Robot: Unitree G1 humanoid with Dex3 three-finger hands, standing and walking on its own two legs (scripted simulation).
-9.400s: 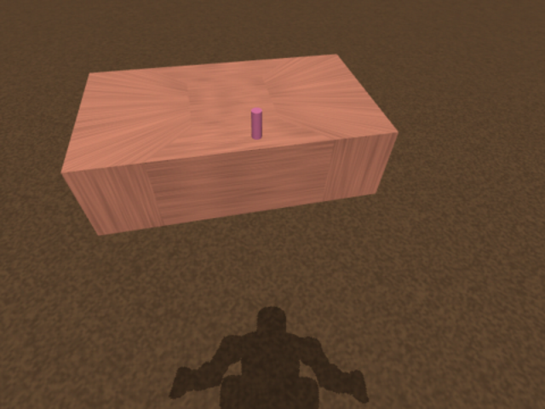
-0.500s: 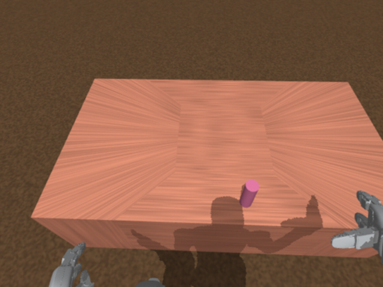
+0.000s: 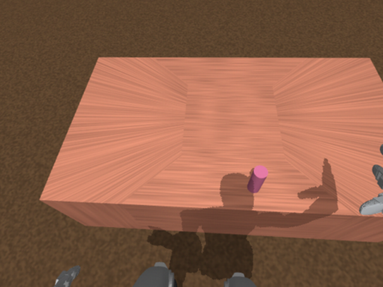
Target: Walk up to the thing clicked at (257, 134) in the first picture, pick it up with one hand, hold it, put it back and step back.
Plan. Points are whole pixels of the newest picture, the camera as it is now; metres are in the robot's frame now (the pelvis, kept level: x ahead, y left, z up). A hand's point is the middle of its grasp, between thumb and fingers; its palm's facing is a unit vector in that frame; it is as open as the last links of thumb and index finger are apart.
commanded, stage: go down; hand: right
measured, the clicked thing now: (256, 180) +0.46 -0.17 -0.27
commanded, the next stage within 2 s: approach in 0.76 s
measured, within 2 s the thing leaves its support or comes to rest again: neither
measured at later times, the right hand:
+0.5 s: hand (379, 168) +0.37 -0.35 +0.01, palm faces +0.15 +0.98 -0.10, open 17.5 cm
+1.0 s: hand (379, 162) +0.39 -0.36 +0.01, palm faces +0.14 +0.99 -0.07, open 17.6 cm
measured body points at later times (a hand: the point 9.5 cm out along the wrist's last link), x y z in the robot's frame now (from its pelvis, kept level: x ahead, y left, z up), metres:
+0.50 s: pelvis +0.01 +0.00 +0.00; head +0.11 -0.03 +0.43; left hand +0.07 +0.30 -0.10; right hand +0.36 -0.40 +0.02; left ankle +0.04 +0.14 -0.69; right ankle +0.00 -0.12 -0.69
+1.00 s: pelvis +0.00 +0.00 -0.01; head +0.11 -0.04 +0.42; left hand +0.05 +0.28 -0.10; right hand +0.38 -0.41 +0.02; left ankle +0.04 +0.14 -0.69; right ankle +0.00 -0.12 -0.69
